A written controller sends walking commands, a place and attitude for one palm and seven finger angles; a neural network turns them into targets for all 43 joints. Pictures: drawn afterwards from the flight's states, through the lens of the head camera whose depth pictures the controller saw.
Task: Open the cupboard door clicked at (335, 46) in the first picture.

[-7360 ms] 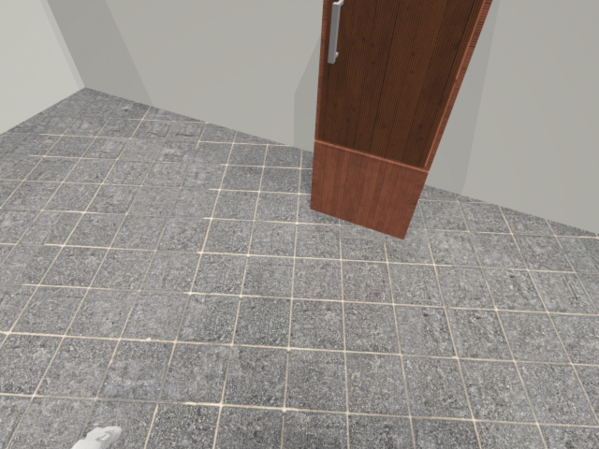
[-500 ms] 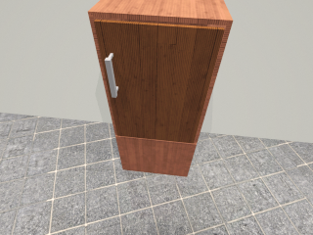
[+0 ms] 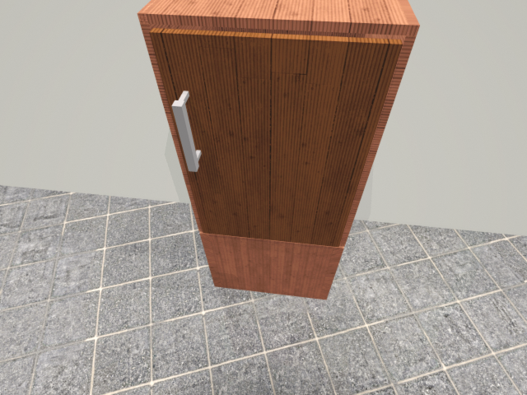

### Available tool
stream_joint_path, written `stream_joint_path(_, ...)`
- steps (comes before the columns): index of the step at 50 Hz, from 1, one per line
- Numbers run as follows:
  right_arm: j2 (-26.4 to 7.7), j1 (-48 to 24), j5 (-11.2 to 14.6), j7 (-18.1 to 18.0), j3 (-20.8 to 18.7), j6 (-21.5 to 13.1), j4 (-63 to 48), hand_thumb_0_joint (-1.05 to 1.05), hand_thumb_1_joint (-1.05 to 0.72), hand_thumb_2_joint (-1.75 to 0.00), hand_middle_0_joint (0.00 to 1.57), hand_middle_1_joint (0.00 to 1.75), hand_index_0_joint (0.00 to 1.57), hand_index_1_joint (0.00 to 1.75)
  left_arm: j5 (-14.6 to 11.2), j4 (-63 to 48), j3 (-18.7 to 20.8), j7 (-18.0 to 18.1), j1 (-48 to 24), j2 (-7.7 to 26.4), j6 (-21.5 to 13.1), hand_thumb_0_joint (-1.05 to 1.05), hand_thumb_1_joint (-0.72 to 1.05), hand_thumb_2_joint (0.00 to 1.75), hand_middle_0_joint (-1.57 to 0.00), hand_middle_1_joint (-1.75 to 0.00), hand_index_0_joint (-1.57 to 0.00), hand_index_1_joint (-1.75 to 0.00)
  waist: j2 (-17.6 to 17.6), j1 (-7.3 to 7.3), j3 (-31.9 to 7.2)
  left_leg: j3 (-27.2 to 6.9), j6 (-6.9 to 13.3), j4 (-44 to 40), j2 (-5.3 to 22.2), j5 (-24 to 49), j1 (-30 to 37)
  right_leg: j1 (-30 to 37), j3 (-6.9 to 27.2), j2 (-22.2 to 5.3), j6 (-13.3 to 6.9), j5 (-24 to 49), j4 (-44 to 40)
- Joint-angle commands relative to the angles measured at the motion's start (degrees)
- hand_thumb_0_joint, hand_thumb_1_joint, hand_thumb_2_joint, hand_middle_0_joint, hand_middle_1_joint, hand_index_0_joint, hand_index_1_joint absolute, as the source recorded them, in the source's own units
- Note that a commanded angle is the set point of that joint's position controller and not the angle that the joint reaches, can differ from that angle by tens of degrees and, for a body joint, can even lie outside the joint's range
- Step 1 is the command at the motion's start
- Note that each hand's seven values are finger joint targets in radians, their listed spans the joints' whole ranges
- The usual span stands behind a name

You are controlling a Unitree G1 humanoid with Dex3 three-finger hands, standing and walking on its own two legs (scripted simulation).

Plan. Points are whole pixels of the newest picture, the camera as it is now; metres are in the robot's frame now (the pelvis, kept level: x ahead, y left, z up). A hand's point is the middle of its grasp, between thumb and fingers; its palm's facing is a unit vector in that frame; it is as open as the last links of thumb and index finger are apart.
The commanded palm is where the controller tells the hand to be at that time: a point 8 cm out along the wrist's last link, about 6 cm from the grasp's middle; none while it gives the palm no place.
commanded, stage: come to a stop and stand still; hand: left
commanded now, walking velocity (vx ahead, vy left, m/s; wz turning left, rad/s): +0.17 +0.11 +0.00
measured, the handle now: (189, 133) +0.58 +0.20 +0.07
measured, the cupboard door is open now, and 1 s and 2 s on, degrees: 0 0 0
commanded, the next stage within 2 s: look again from close up in 1.36 s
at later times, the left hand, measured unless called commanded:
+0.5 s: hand out of the picture +0.07 +0.21 -0.17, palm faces +0.01 -0.97 -0.25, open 7.4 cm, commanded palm none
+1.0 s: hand out of the picture -0.02 +0.16 -0.16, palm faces +0.05 -0.99 -0.16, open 7.3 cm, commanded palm none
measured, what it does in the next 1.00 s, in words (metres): steps on the spot: left foot, then right foot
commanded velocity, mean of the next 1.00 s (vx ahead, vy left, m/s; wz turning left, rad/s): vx -0.06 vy -0.04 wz -0.01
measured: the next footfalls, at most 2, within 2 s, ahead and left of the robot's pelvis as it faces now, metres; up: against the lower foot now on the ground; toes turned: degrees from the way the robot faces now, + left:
left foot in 0.20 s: +0.16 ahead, +0.16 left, +0.00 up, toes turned +5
right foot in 0.52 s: +0.05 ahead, -0.09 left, +0.00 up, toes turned -6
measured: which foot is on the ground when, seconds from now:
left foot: up 0.00-0.18, down 0.20-0.52, up 0.54-0.78, down 0.80-1.00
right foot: down 0.00-0.22, up 0.24-0.50, down 0.52-1.00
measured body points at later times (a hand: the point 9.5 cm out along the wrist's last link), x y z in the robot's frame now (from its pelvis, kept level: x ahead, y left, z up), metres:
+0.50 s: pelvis +0.02 +0.02 +0.00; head +0.06 +0.01 +0.44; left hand +0.07 +0.26 -0.15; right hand +0.11 -0.20 -0.16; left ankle +0.12 +0.16 -0.73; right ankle +0.00 -0.08 -0.72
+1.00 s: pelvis -0.01 -0.01 +0.01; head -0.01 +0.00 +0.46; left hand -0.02 +0.21 -0.15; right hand -0.03 -0.21 -0.15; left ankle -0.01 +0.11 -0.73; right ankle +0.01 -0.08 -0.73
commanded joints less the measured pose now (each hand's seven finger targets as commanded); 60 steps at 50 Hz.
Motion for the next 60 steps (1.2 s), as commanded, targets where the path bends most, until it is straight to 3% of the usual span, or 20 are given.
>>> stream_joint_path(1,-4.1,-7.1,-0.3,0.3,-1.4,-2.1,-6.9,0.00,-0.90,-0.90,0.20,0.30,0.20,0.30,0.1,1.9,1.3,1.2,10.5,7.1,-0.6,0.00,0.90,0.90,-0.20,-0.30,-0.20,-0.30,-9.1,2.48,4.6,-1.8,-0.3,12.4,3.4,0.9,-22.2,13.7,19.9,-19.5,-11.2,29.9,-17.2)
stream_joint_path(4,-1.7,-7.6,0.3,1.1,-1.0,-1.4,-7.3,0.00,-0.90,-0.90,0.20,0.30,0.20,0.30,0.4,0.7,1.0,1.3,5.7,6.6,-0.2,0.00,0.90,0.90,-0.20,-0.30,-0.20,-0.30,-11.3,0.08,5.8,0.9,-0.9,-0.8,2.7,7.3,-12.0,4.7,9.0,-14.1,-7.4,34.9,-16.4)
stream_joint_path(8,-2.1,-1.4,0.6,-0.1,-0.6,-1.6,-3.8,0.00,-0.90,-0.90,0.20,0.30,0.20,0.30,0.1,0.2,0.7,1.8,3.5,6.8,1.7,0.00,0.90,0.90,-0.20,-0.30,-0.20,-0.30,-7.8,-2.29,1.3,3.4,-1.6,-19.4,0.2,27.5,9.9,-2.4,3.4,-7.3,-1.7,26.6,-6.8)
stream_joint_path(9,-5.5,0.1,0.4,-0.6,-1.4,-1.8,-3.8,0.00,-0.90,-0.90,0.20,0.30,0.20,0.30,-0.2,0.2,0.3,1.9,5.1,6.1,2.3,0.00,0.90,0.90,-0.20,-0.30,-0.20,-0.30,-1.7,-2.26,-1.1,0.0,-0.5,-19.9,4.5,39.4,15.1,-4.1,3.2,-5.4,0.2,18.6,-2.0)
stream_joint_path(10,-9.6,0.7,0.3,-1.2,-2.1,-2.0,-4.8,0.00,-0.90,-0.90,0.20,0.30,0.20,0.30,-0.7,-0.1,0.2,2.1,7.2,4.5,3.0,0.00,0.90,0.90,-0.20,-0.30,-0.20,-0.30,7.2,-1.54,-4.4,-9.9,4.0,-21.2,14.0,56.2,16.7,-5.9,1.8,-2.4,2.6,3.2,1.9)
stream_joint_path(11,-12.0,0.0,0.4,-1.6,-2.6,-1.6,-5.6,0.00,-0.90,-0.90,0.20,0.30,0.20,0.30,-0.9,-0.2,0.0,2.3,9.1,3.5,3.6,0.00,0.90,0.90,-0.20,-0.30,-0.20,-0.30,12.2,-1.21,-5.8,-13.9,9.1,-24.7,19.7,61.4,13.5,-3.8,2.6,-0.6,3.0,-12.3,9.3)
stream_joint_path(16,-10.8,-7.9,-0.2,-2.9,-2.8,-0.4,-7.6,0.00,-0.90,-0.90,0.20,0.30,0.20,0.30,-0.2,-1.4,0.5,1.7,5.3,3.7,5.4,0.00,0.90,0.90,-0.20,-0.30,-0.20,-0.30,12.4,-0.82,-2.3,-11.0,11.7,-26.0,19.3,55.8,5.7,-7.9,7.1,-0.9,2.3,-12.1,24.2)
stream_joint_path(23,-11.9,-12.0,-0.7,-2.5,-4.7,0.7,-9.4,0.00,-0.90,-0.90,0.20,0.30,0.20,0.30,0.0,-4.0,0.8,0.5,5.1,2.3,5.4,0.00,0.90,0.90,-0.20,-0.30,-0.20,-0.30,7.2,0.64,-7.3,-7.9,8.2,-24.6,15.5,30.5,2.2,0.2,3.2,0.7,2.2,-2.1,4.2)
stream_joint_path(24,-11.0,-12.9,-0.4,-2.1,-4.7,1.2,-9.9,0.00,-0.90,-0.90,0.20,0.30,0.20,0.30,0.2,-3.4,1.1,0.5,7.3,2.9,5.2,0.00,0.90,0.90,-0.20,-0.30,-0.20,-0.30,4.6,2.07,-6.3,-6.5,6.0,-23.0,13.2,19.9,-3.0,5.0,2.8,0.6,2.2,3.9,-3.0)
stream_joint_path(25,-8.1,-12.8,0.0,-1.6,-4.4,1.8,-10.4,0.00,-0.90,-0.90,0.20,0.30,0.20,0.30,0.8,-3.7,1.4,0.7,8.0,5.6,4.9,0.00,0.90,0.90,-0.20,-0.30,-0.20,-0.30,-5.4,2.36,-3.0,-2.9,2.4,-17.0,7.1,6.5,-8.7,5.2,8.6,-3.5,1.0,3.8,-12.5)
stream_joint_path(26,-3.7,-13.0,0.3,-1.1,-3.6,2.4,-11.8,0.00,-0.90,-0.90,0.20,0.30,0.20,0.30,1.3,-5.1,1.6,1.0,4.8,10.2,4.5,0.00,0.90,0.90,-0.20,-0.30,-0.20,-0.30,-20.0,1.31,1.0,1.6,-1.4,-7.1,0.2,-0.1,-13.2,-0.8,23.2,-14.8,-3.0,-2.6,-20.8)
stream_joint_path(27,-4.6,-15.3,0.1,-0.7,-3.5,2.9,-12.9,0.00,-0.90,-0.90,0.20,0.30,0.20,0.30,0.7,-7.2,1.4,1.3,1.0,11.2,4.3,0.00,0.90,0.90,-0.20,-0.30,-0.20,-0.30,-16.8,1.89,2.3,-2.4,-1.0,0.6,0.7,-2.0,-9.2,-9.5,24.8,-18.9,-6.7,-4.2,-23.7)
stream_joint_path(28,-4.6,-14.8,-0.1,-0.3,-3.7,3.0,-12.3,0.00,-0.90,-0.90,0.20,0.30,0.20,0.30,0.9,-8.2,1.1,1.4,-2.6,10.3,4.0,0.00,0.90,0.90,-0.20,-0.30,-0.20,-0.30,-11.9,-0.05,3.7,-4.4,-0.5,4.1,1.2,0.2,-7.8,-12.9,21.4,-16.6,-7.6,-6.6,-23.3)
stream_joint_path(32,-4.1,-9.5,0.1,-0.3,-3.2,2.3,-8.4,0.00,-0.90,-0.90,0.20,0.30,0.20,0.30,0.4,-7.6,0.5,1.4,-4.4,7.8,2.6,0.00,0.90,0.90,-0.20,-0.30,-0.20,-0.30,-9.3,-1.77,2.1,-1.8,-1.3,4.4,0.8,4.4,-5.9,-5.1,13.2,-11.2,-7.4,16.3,-17.1)
stream_joint_path(35,-3.2,-9.8,0.2,-0.6,-2.3,1.6,-7.7,0.00,-0.90,-0.90,0.20,0.30,0.20,0.30,0.2,-6.0,0.7,1.2,-0.9,8.8,2.6,0.00,0.90,0.90,-0.20,-0.30,-0.20,-0.30,-7.9,0.18,0.6,-0.1,-1.7,-7.2,0.4,3.9,-2.7,0.5,13.6,-11.0,-8.3,19.4,-15.2)
stream_joint_path(38,-2.3,-5.6,0.3,-1.1,-1.3,0.6,-5.0,0.00,-0.90,-0.90,0.20,0.30,0.20,0.30,-0.7,-4.3,0.2,1.1,-1.2,7.6,2.7,0.00,0.90,0.90,-0.20,-0.30,-0.20,-0.30,-3.5,-0.98,0.6,-1.4,-1.2,-24.1,0.8,14.7,8.1,-2.4,11.8,-7.8,-4.7,13.8,-12.7)
stream_joint_path(40,-5.4,-5.4,-0.1,-1.7,-0.9,-0.8,-4.4,0.00,-0.90,-0.90,0.20,0.30,0.20,0.30,-1.2,-3.3,-0.5,0.9,0.5,4.6,2.7,0.00,0.90,0.90,-0.20,-0.30,-0.20,-0.30,6.0,1.05,0.0,-9.3,2.0,-27.6,8.2,27.0,7.6,-0.4,8.8,-3.0,-0.8,12.8,-10.8)
stream_joint_path(43,-4.9,-6.9,0.1,-2.0,-0.3,-1.0,-2.8,0.00,-0.90,-0.90,0.20,0.30,0.20,0.30,-1.1,-0.7,-0.8,0.8,-0.4,4.8,2.8,0.00,0.90,0.90,-0.20,-0.30,-0.20,-0.30,8.3,1.36,-0.5,-8.4,2.0,-29.3,7.5,22.8,3.1,6.3,7.8,-3.2,0.0,13.0,-12.1)
stream_joint_path(51,-3.6,-2.3,0.1,-1.9,0.2,-0.1,-0.5,0.00,-0.90,-0.90,0.20,0.30,0.20,0.30,-1.0,2.8,-1.4,0.7,0.8,4.6,2.6,0.00,0.90,0.90,-0.20,-0.30,-0.20,-0.30,-3.0,-0.01,4.9,-5.0,0.6,-30.0,3.7,10.0,3.6,1.6,10.3,-4.5,-0.5,-0.1,-20.0)
stream_joint_path(60,-1.6,1.3,-0.2,-1.8,0.5,0.2,0.7,0.00,-0.90,-0.90,0.20,0.30,0.20,0.30,-0.9,3.6,-1.2,1.0,3.2,3.4,2.5,0.00,0.90,0.90,-0.20,-0.30,-0.20,-0.30,-1.4,-0.54,6.4,-4.1,0.6,-28.4,2.8,8.9,3.3,-2.6,11.0,-4.5,-0.7,-5.4,-21.4)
